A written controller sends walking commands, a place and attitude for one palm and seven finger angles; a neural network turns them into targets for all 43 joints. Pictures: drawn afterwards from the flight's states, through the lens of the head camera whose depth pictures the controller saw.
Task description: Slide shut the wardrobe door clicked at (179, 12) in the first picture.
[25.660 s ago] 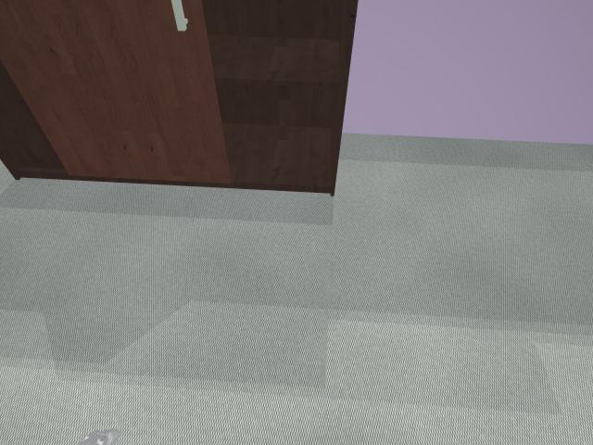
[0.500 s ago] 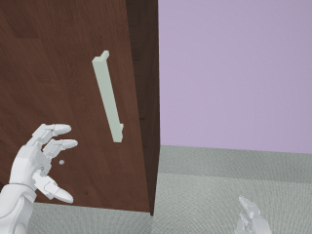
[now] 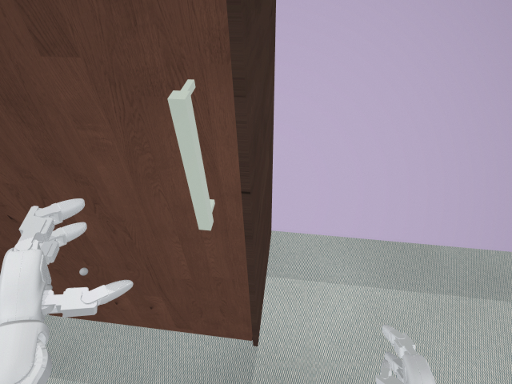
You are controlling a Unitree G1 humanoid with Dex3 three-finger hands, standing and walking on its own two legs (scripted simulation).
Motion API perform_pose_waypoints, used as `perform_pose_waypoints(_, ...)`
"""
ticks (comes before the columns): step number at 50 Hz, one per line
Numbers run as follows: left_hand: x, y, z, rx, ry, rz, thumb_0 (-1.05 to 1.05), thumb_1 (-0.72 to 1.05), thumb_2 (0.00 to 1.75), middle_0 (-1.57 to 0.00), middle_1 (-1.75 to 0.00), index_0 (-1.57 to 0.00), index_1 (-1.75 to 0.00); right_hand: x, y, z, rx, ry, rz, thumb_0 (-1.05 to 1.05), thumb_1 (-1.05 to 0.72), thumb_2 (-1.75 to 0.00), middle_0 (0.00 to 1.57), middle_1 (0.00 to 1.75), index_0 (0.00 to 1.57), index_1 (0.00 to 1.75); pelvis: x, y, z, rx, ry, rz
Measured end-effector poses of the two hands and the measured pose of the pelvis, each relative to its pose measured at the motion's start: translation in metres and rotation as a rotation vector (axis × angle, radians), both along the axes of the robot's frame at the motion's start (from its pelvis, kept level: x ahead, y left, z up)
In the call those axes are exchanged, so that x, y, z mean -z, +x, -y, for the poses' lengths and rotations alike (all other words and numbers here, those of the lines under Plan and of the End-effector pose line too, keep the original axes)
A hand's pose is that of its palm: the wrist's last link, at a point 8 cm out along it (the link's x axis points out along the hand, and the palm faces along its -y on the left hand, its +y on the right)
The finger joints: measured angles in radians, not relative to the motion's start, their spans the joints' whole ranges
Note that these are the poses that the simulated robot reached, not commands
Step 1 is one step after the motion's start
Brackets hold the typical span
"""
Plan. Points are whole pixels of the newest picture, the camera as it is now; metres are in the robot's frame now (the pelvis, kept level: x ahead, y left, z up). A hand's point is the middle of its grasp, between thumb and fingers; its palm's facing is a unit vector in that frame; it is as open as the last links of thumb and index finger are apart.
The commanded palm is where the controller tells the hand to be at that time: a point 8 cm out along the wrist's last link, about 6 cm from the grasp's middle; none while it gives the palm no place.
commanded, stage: draw the hand back to the body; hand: left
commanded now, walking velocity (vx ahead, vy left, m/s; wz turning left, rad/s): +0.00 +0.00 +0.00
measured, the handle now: (198, 163) +0.41 +0.15 +0.15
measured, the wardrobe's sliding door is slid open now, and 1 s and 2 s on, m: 0.00 0.00 0.00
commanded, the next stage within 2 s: step back with the hand held close in 0.74 s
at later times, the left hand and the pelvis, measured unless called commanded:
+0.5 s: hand (55, 267) +0.19 +0.27 +0.16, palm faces +0.46 -0.81 -0.36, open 7.8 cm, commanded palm +0.14 +0.31 +0.17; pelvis +0.01 +0.01 +0.00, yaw -1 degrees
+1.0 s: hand (51, 258) +0.20 +0.27 +0.17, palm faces +0.47 -0.79 -0.40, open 7.4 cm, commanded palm +0.14 +0.30 +0.17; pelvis -0.01 +0.00 +0.00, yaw -1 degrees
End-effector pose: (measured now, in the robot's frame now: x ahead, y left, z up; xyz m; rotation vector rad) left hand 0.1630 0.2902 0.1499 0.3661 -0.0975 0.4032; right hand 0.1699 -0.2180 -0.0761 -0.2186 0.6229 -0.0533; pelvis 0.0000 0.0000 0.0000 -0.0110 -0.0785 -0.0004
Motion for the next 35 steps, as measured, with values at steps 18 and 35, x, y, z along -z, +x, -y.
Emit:
perform_pose_waypoints(18, -0.020, -0.007, -0.016, -0.025, 0.064, 0.045, 0.00, 0.58, 0.75, -0.22, -0.48, -0.22, -0.48, -0.006, 0.011, -0.008, 0.018, 0.003, -0.005, 0.01, -0.91, -0.90, 0.20, 0.30, 0.21, 0.30, -0.001, 0.008, -0.009, 0.013, -0.002, 0.013)
perform_pose_waypoints(35, -0.023, -0.016, -0.014, -0.042, 0.062, 0.055, 0.01, 0.88, 0.89, -0.21, -0.31, -0.21, -0.31, -0.004, 0.005, -0.007, 0.010, 0.002, -0.013, 0.01, -0.91, -0.90, 0.20, 0.30, 0.21, 0.30, -0.002, 0.002, -0.007, 0.009, -0.002, 0.023)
